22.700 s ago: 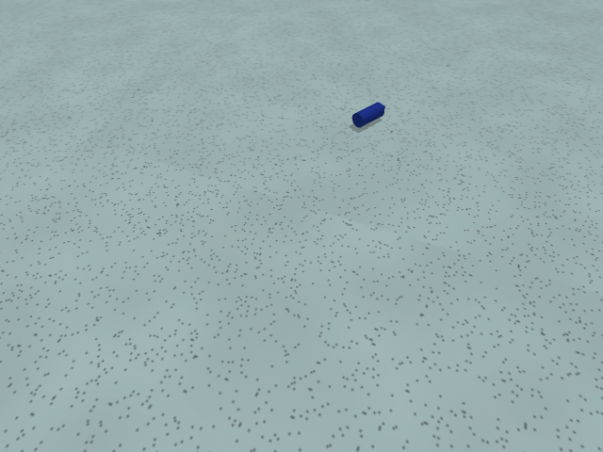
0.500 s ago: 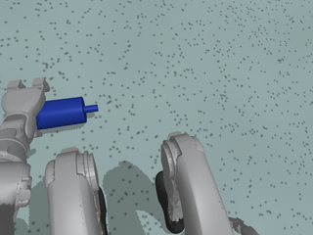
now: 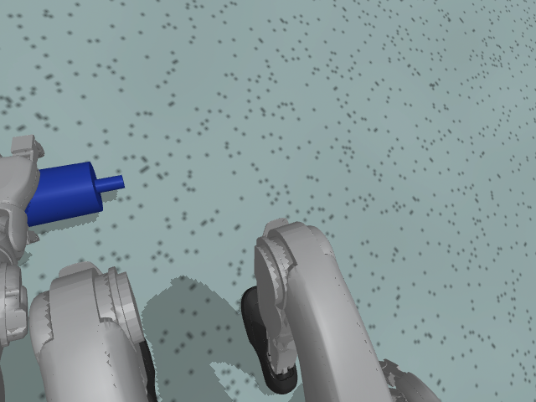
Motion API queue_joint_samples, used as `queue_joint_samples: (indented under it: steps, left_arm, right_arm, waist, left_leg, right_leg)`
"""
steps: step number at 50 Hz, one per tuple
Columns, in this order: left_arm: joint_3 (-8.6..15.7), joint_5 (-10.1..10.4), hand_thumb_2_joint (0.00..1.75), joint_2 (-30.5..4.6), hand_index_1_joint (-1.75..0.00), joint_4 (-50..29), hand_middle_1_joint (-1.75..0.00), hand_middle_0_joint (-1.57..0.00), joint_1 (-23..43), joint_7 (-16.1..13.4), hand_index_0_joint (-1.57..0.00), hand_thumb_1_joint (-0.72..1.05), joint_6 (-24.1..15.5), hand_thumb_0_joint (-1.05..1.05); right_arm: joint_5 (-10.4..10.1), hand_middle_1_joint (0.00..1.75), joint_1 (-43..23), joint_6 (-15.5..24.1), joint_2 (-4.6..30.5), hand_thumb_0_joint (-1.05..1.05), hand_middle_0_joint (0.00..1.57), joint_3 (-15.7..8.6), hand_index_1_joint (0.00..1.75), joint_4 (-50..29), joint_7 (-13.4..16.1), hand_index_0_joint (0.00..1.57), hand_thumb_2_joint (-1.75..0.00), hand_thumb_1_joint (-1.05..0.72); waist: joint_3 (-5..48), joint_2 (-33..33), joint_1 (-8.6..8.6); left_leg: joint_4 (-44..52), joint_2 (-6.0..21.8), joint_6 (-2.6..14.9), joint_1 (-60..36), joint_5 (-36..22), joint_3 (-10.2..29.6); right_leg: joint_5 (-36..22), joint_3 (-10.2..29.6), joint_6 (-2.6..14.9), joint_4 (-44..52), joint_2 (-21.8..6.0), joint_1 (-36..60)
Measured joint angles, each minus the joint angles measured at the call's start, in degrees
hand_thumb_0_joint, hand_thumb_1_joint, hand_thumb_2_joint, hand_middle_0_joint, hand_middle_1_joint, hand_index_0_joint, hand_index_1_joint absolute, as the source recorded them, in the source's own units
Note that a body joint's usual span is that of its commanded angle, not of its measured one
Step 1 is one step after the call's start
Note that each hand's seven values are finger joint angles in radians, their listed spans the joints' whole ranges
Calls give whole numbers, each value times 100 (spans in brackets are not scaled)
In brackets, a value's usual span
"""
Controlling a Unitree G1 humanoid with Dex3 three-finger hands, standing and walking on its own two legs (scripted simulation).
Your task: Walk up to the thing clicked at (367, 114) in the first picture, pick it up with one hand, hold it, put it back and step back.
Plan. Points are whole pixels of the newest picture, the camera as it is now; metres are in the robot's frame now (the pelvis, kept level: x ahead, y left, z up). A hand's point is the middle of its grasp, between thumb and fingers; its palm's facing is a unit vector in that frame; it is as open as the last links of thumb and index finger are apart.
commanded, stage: rest palm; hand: left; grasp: from above
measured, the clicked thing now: (48, 195) +0.45 +0.25 -0.26
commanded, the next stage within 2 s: close in 0.40 s
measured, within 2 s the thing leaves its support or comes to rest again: neither
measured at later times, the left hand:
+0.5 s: hand (28, 204) +0.43 +0.27 -0.23, palm faces -0.43 -0.12 -0.90, open 13.9 cm
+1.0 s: hand (30, 202) +0.43 +0.27 -0.24, palm faces -0.44 -0.09 -0.90, open 12.4 cm
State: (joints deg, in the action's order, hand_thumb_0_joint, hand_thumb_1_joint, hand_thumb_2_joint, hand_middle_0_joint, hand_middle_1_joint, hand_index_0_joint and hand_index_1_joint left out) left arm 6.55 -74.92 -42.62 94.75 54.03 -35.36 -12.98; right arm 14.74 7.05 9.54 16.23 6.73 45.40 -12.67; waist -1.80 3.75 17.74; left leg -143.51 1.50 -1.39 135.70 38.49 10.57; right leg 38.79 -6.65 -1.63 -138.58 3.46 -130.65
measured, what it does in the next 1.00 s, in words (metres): stands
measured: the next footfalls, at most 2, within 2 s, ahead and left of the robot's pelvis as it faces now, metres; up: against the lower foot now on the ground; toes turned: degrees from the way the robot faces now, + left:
none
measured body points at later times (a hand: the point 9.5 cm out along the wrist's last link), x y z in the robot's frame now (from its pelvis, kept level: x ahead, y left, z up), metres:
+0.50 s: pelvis +0.00 +0.00 -0.01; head +0.25 +0.09 +0.36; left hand +0.45 +0.27 -0.18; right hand +0.04 -0.25 -0.09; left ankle +0.08 +0.13 -0.27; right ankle +0.10 -0.11 -0.27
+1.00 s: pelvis +0.00 +0.01 +0.00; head +0.26 +0.11 +0.35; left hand +0.45 +0.27 -0.19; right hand +0.04 -0.25 -0.08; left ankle +0.08 +0.13 -0.27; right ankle +0.10 -0.11 -0.27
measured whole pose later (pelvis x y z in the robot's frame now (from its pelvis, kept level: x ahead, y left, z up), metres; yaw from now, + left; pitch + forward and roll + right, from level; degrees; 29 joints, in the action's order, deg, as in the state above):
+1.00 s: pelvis +0.00 +0.01 +0.00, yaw -4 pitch +27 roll -12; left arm 2.5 -73.0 -47.2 99.9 55.2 -40.9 -12.9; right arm 17.1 4.7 17.1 17.7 12.2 45.5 -19.5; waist -6.0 6.4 19.3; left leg -146.7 1.8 -1.4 134.0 40.9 14.7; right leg 39.3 -9.9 -2.5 -138.4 4.8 -127.7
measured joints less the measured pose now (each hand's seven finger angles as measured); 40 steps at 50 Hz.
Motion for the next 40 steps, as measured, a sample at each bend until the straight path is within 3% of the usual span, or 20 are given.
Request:
queue_joint_samples:
  steps: [8, 18, 30, 40]
  left_arm:
    - [150, 45, 102, -149, -102, -69, -102, -8, -125, -155, -8, -51, -68, 0]
    - [127, 99, 103, -234, -102, 250, -102, -8, -97, -234, -8, -50, -94, 0]
    - [-16, -15, 104, -329, -104, 367, -104, -10, -62, -521, -10, -46, -67, 0]
    - [-163, 125, 98, -409, -103, 507, -104, -16, 58, -521, -18, -35, 38, 0]
  right_arm:
    - [145, 30, 89, 152, -20, 0, 20, 129, 30, 96, -225, 20, -90, -90]
    - [200, 30, -2, 304, 9, 0, 20, 271, 30, 45, -394, 20, -90, -90]
    - [264, 30, -188, 487, 106, 0, 20, 341, 30, 43, -515, 20, -90, -90]
    - [258, 30, -243, 633, 157, 0, 20, 396, 30, 27, -605, 20, -90, -90]
  waist:
    - [-173, 15, 48]
    - [-229, 25, 95]
    - [-262, 159, 132]
    - [-342, 207, 156]
  left_leg:
    - [-195, 15, -25, -2, 140, 121]
    - [-263, 26, -11, -50, 199, 197]
    - [-309, 21, -4, -85, 201, 296]
    - [-300, 27, 12, -100, 205, 334]
  right_leg:
    - [74, -90, -9, -115, 43, 9]
    - [94, -149, -35, -115, 74, 82]
    - [65, -228, -62, -74, 99, 165]
    - [51, -259, -85, -22, 116, 204]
